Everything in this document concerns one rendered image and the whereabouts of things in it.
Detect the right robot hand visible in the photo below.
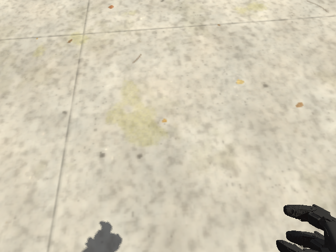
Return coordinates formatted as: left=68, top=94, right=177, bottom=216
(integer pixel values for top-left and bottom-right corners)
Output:
left=276, top=204, right=336, bottom=252

